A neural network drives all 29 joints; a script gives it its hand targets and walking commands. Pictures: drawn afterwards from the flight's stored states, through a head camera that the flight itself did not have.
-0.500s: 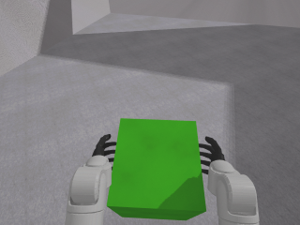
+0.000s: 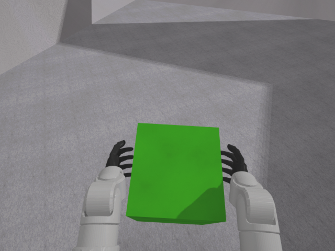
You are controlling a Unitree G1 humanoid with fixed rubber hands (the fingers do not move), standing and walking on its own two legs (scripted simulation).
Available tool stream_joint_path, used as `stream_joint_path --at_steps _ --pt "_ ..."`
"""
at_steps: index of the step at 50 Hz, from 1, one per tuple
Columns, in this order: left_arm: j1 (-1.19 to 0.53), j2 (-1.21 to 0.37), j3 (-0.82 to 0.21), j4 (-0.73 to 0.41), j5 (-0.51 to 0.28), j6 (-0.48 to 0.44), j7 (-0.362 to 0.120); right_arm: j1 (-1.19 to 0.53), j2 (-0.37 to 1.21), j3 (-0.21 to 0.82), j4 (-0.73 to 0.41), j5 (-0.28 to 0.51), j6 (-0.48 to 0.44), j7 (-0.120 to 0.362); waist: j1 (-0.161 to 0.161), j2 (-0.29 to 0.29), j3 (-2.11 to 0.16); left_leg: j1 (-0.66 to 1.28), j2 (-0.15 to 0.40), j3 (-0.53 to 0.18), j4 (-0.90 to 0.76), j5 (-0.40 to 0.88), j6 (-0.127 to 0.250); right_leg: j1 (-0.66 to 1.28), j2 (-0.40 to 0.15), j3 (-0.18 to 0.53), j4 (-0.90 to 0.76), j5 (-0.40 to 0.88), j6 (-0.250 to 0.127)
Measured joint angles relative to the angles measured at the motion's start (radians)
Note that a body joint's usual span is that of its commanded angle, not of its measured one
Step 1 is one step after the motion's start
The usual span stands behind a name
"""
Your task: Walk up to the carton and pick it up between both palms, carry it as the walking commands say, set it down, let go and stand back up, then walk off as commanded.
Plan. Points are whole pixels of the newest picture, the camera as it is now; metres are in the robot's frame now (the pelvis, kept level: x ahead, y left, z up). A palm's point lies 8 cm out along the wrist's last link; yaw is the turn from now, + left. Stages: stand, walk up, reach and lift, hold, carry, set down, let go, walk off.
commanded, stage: carry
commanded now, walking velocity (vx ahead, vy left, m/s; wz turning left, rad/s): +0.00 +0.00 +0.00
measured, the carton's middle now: (173, 179) +0.33 -0.01 -0.03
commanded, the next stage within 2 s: none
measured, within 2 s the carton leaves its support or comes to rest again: neither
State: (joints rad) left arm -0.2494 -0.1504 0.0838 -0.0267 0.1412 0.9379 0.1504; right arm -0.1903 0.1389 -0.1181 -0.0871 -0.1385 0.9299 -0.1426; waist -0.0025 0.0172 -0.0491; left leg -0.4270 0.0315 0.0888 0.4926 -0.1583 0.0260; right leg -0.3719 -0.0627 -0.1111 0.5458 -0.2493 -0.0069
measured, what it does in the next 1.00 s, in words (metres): shifts its weight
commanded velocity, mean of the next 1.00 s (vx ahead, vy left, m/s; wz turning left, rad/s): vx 0.00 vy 0.00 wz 0.00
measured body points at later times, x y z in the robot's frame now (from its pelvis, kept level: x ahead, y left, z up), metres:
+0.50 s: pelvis +0.03 -0.01 +0.00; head +0.01 -0.01 +0.45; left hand +0.32 +0.13 +0.05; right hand +0.31 -0.17 +0.05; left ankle +0.11 +0.11 -0.73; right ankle +0.06 -0.13 -0.73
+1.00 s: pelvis +0.06 +0.01 +0.00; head +0.06 +0.01 +0.45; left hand +0.37 +0.14 +0.04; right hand +0.36 -0.15 +0.04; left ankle +0.11 +0.11 -0.73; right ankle +0.06 -0.13 -0.73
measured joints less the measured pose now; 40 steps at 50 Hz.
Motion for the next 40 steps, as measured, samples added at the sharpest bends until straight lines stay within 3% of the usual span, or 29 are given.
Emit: stream_joint_path --at_steps 2,5,9,11,13,14,15,17,19,20,23,24,27,29,33,37,40 --pt "-0.003 -0.001 0.004 0.010 0.016 -0.020 -0.007 -0.002 0.000 0.002 0.005 -0.006 -0.014 0.010 -0.009 -0.002 0.002 0.006 0.002 -0.004 0.004 0.045 -0.001 0.008 0.000 -0.004 0.001 0.059 0.003" --pt "0.029 0.006 0.004 0.029 0.023 -0.035 -0.012 0.018 -0.003 0.016 0.033 -0.003 -0.023 0.020 -0.016 0.000 -0.033 0.017 0.006 -0.011 0.017 0.051 -0.001 0.022 0.004 -0.011 0.018 0.040 0.001" --pt "0.041 0.009 0.040 0.221 0.085 -0.088 -0.049 0.008 -0.002 0.006 0.246 -0.061 -0.072 0.069 -0.012 -0.009 -0.115 0.018 0.000 -0.012 0.014 -0.112 -0.002 0.021 0.006 -0.006 0.009 -0.075 -0.012" --pt "0.059 0.012 0.031 0.141 0.035 -0.072 -0.017 0.013 -0.003 0.025 0.178 -0.018 -0.057 0.032 -0.008 -0.008 -0.082 0.013 0.005 -0.013 0.005 -0.099 -0.006 0.019 0.010 -0.008 -0.014 -0.022 -0.011" --pt "0.075 0.014 0.006 -0.047 -0.035 -0.044 0.022 0.023 -0.004 0.054 -0.011 0.036 -0.027 -0.017 -0.005 -0.001 -0.011 0.000 0.012 -0.017 0.014 -0.024 -0.012 0.012 0.014 -0.014 -0.018 0.080 -0.010" --pt "0.072 0.013 -0.007 -0.116 -0.046 -0.044 0.023 0.022 -0.004 0.059 -0.092 0.035 -0.023 -0.016 -0.004 0.009 0.017 -0.007 0.019 -0.023 0.022 0.006 -0.013 0.009 0.020 -0.019 -0.009 0.083 -0.013" --pt "0.053 0.010 -0.008 -0.111 -0.030 -0.062 0.004 0.010 -0.002 0.050 -0.101 0.007 -0.039 -0.005 -0.003 0.016 0.023 -0.013 0.021 -0.029 0.026 0.021 -0.012 0.008 0.023 -0.024 -0.006 0.071 -0.014" --pt "-0.004 0.000 0.025 0.075 0.039 -0.109 -0.040 -0.040 0.006 0.002 0.081 -0.075 -0.095 0.030 -0.003 0.014 -0.024 -0.020 0.014 -0.030 0.035 -0.029 -0.003 0.006 0.019 -0.025 -0.013 0.051 -0.015" --pt "-0.005 -0.001 0.047 0.238 0.083 -0.123 -0.050 -0.050 0.009 -0.023 0.257 -0.108 -0.112 0.043 -0.007 0.005 -0.081 -0.011 0.009 -0.021 0.041 -0.101 0.005 0.016 0.015 -0.015 -0.025 0.040 -0.013" --pt "0.023 0.005 0.040 0.241 0.064 -0.115 -0.039 -0.026 0.004 -0.013 0.262 -0.082 -0.102 0.037 -0.010 0.004 -0.089 0.002 0.011 -0.017 0.035 -0.093 0.006 0.027 0.017 -0.011 -0.029 0.040 -0.011" --pt "0.120 0.020 -0.015 0.024 -0.042 -0.065 -0.003 0.072 -0.008 0.032 0.048 0.030 -0.057 0.006 -0.024 0.017 -0.048 0.029 0.022 -0.020 0.025 0.037 -0.013 0.048 0.024 -0.013 -0.002 0.014 -0.002" --pt "0.122 0.020 -0.019 -0.018 -0.034 -0.069 -0.019 0.083 -0.009 0.035 0.002 0.022 -0.064 0.023 -0.023 0.014 -0.034 0.031 0.020 -0.020 0.033 0.033 -0.017 0.051 0.021 -0.012 0.006 0.005 0.000" --pt "0.036 0.009 0.020 0.129 0.044 -0.125 -0.050 0.008 -0.002 -0.002 0.143 -0.047 -0.123 0.060 -0.020 0.002 -0.049 0.030 0.013 -0.011 0.032 0.004 -0.013 0.046 0.013 -0.004 0.003 0.002 0.006" --pt "0.021 0.006 0.041 0.171 0.058 -0.129 -0.031 -0.017 0.002 0.000 0.191 -0.046 -0.119 0.043 -0.024 -0.002 -0.057 0.027 0.011 -0.007 0.028 -0.002 -0.009 0.046 0.013 0.000 -0.008 0.002 0.010" --pt "0.079 0.015 0.017 -0.011 -0.016 -0.097 0.006 0.021 -0.004 0.046 0.018 0.032 -0.080 0.011 -0.016 -0.016 -0.023 0.024 0.006 0.002 0.028 -0.012 -0.004 0.041 0.007 0.008 -0.011 -0.003 0.017" --pt "0.033 0.007 0.023 0.069 0.008 -0.101 -0.007 -0.025 0.004 0.003 0.115 -0.023 -0.106 0.021 0.002 -0.022 -0.033 0.020 0.000 -0.002 0.040 -0.027 0.001 0.044 0.000 0.004 -0.006 -0.016 0.025" --pt "0.070 0.013 -0.001 0.037 -0.011 -0.081 0.000 0.009 -0.002 0.017 0.092 -0.011 -0.092 0.013 0.012 -0.023 -0.039 0.030 -0.004 0.005 0.046 -0.043 0.004 0.051 -0.005 0.011 0.000 -0.029 0.029"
